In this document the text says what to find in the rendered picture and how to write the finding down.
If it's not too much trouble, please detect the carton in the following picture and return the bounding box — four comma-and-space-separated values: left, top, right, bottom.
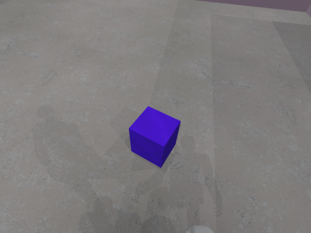
129, 106, 181, 168

